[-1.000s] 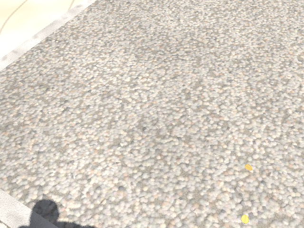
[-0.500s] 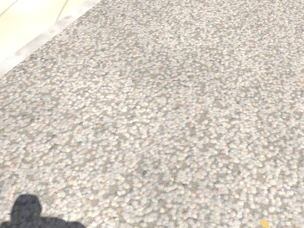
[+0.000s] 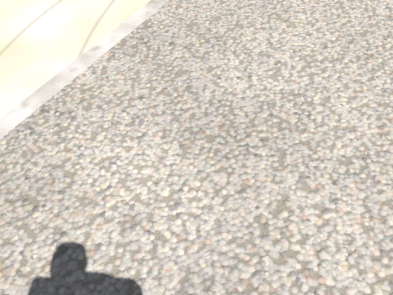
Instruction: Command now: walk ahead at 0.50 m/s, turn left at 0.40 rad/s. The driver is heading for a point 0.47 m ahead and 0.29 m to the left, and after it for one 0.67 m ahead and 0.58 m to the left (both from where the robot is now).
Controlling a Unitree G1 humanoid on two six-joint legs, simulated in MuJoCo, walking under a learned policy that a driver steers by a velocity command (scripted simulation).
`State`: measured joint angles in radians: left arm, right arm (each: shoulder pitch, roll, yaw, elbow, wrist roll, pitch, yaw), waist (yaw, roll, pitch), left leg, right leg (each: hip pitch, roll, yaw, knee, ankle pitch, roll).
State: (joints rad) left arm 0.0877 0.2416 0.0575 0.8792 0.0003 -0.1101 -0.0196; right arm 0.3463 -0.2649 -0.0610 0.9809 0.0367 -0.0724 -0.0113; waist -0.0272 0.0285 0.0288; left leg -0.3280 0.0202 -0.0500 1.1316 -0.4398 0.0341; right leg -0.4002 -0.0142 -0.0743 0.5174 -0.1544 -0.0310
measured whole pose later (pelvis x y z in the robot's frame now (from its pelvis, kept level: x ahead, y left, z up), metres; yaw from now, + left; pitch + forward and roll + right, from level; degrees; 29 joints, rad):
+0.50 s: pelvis +0.26 +0.07 -0.02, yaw +17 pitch +1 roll -1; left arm 0.25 0.28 0.08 0.93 -0.02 -0.08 0.01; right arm 0.10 -0.28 -0.09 0.76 0.02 -0.04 0.04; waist 0.02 0.01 0.07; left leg -0.49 -0.03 0.06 0.66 -0.20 0.11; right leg -0.18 -0.08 -0.09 1.06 -0.51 0.03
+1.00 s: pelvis +0.55 +0.14 -0.01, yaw +34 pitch +2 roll -2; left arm 0.05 0.27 0.06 0.75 0.00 -0.13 -0.02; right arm 0.36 -0.29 -0.08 0.77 0.03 -0.03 -0.02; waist -0.05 0.03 0.01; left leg -0.26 -0.07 -0.17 1.02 -0.52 0.04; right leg -0.44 0.04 -0.01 0.54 -0.15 -0.02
